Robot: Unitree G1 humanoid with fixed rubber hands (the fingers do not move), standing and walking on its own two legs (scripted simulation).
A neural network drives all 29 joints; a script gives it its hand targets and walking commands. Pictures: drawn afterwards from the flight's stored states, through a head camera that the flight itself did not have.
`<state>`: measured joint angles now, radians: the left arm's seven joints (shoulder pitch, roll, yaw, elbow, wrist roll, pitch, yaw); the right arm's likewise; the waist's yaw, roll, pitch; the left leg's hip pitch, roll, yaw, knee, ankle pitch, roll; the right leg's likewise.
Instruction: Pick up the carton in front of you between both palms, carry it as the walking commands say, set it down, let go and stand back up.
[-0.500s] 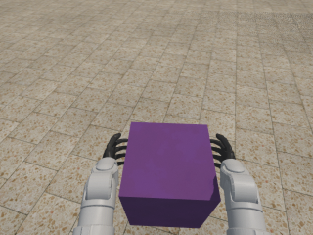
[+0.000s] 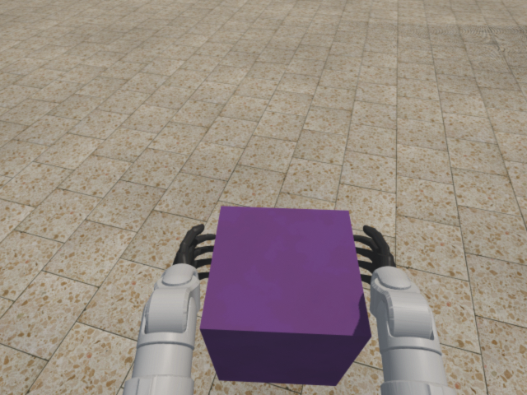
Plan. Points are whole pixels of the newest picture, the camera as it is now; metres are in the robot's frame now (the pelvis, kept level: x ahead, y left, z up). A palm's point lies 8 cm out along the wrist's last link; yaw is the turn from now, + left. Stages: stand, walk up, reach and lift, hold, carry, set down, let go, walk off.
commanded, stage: carry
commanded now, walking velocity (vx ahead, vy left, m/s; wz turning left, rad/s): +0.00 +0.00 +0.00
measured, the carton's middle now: (280, 299) +0.28 +0.00 -0.05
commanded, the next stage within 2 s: hold in 0.28 s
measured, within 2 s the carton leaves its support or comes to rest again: neither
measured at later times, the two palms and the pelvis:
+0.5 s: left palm (172, 288) +0.26 +0.16 +0.04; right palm (374, 283) +0.27 -0.14 +0.04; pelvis -0.02 +0.00 +0.01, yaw +3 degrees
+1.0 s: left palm (181, 296) +0.24 +0.14 +0.06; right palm (390, 277) +0.27 -0.16 +0.05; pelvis -0.03 -0.04 +0.01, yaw +7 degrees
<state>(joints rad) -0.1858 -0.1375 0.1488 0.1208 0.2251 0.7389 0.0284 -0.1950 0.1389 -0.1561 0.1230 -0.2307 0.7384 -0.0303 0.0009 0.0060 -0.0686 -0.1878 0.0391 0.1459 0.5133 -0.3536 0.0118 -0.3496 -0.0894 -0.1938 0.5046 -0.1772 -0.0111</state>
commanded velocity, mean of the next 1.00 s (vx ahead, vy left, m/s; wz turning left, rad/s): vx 0.00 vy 0.00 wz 0.00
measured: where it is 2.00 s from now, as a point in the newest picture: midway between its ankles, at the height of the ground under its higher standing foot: outside the picture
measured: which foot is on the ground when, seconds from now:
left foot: down 0.00-1.00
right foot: down 0.00-1.00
